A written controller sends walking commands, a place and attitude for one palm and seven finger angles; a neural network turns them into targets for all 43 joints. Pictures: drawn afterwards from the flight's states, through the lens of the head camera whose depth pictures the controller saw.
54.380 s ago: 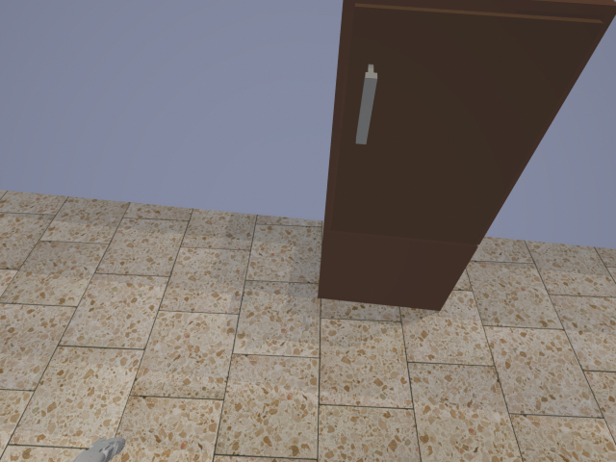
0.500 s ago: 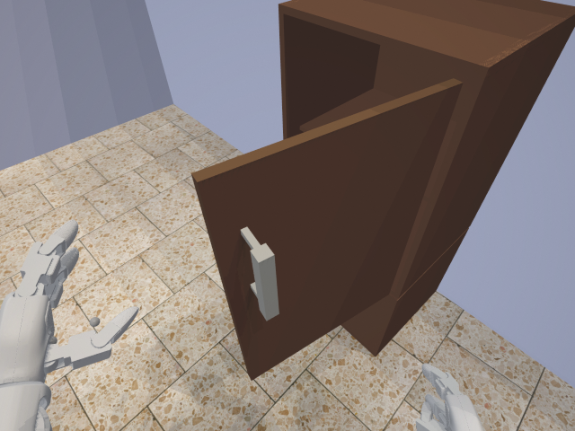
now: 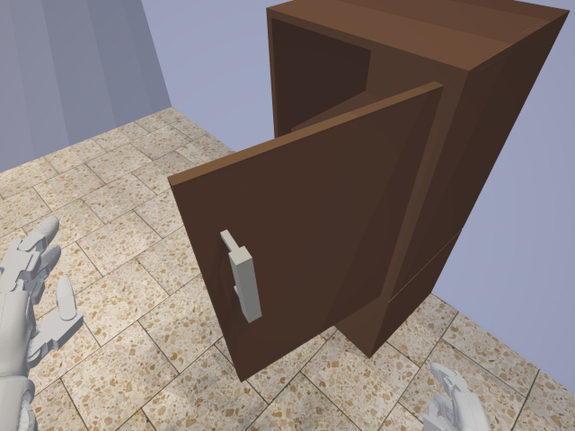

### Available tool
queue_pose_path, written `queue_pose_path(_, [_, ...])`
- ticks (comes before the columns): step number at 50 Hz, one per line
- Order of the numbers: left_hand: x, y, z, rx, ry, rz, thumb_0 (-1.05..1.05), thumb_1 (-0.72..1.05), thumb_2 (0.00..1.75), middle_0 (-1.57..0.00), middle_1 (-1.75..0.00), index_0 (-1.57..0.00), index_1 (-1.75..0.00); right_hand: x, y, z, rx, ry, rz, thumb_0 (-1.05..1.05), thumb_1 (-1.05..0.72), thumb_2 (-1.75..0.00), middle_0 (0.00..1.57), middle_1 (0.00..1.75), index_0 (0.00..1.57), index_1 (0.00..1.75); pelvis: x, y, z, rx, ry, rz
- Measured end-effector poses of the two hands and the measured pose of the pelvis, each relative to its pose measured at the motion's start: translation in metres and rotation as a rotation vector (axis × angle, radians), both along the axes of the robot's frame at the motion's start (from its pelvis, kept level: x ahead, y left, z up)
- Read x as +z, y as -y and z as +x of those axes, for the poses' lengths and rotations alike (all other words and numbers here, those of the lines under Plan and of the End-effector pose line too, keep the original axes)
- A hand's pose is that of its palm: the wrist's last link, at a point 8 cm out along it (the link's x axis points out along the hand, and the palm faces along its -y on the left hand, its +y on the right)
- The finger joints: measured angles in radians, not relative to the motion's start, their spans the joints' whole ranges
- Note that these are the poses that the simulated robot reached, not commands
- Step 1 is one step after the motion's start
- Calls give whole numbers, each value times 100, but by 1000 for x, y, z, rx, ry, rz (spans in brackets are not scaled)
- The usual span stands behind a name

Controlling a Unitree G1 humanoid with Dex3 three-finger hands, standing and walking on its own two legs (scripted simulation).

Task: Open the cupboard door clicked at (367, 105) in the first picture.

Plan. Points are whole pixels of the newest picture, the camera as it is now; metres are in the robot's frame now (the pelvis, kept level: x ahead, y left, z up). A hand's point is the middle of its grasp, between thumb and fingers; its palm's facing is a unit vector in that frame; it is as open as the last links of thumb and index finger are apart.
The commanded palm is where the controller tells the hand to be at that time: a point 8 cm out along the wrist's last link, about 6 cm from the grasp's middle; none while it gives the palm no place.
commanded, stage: draw the hand back to the body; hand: left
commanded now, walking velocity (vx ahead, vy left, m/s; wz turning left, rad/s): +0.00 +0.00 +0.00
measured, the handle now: (240, 277) +0.30 +0.11 +0.07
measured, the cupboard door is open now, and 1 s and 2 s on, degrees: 79 79 79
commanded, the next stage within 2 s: step back with the hand held close in 0.08 s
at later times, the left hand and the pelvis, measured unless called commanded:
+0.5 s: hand (78, 325) +0.18 +0.26 +0.13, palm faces +0.28 -0.82 -0.49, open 7.4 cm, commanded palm +0.12 +0.31 +0.17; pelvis -0.03 +0.01 +0.00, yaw -2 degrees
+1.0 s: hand out of the picture +0.06 +0.31 +0.14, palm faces +0.43 -0.80 -0.42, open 7.5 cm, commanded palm +0.00 +0.35 +0.17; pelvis -0.13 +0.05 -0.03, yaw +1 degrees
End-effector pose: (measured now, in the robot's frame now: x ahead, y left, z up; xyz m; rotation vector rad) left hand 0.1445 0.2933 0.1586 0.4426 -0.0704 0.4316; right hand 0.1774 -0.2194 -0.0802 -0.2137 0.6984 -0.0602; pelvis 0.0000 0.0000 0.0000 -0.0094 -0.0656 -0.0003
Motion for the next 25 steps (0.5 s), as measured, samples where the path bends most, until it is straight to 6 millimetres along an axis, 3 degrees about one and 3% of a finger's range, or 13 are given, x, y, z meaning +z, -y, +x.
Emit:
queue_pose_path(11, [6,3,-2,-1,17,16,1,88,90,-21,-30,-21,-30,-3,4,-7,-12,-3,10,1,-90,-90,20,30,21,30,0,4,-4,-2,7,0])
queue_pose_path(16, [18,-5,4,-19,49,96,1,88,90,-21,-30,-21,-30,-3,6,-12,-29,-23,13,1,-90,-90,20,30,21,30,0,3,-11,-5,-30,-10])
queue_pose_path(25, [-5,-4,1,-138,-61,88,1,89,90,-21,-30,-21,-30,3,15,-43,-139,-60,-41,1,-90,-90,20,30,21,30,-3,-15,-29,-37,-69,-5])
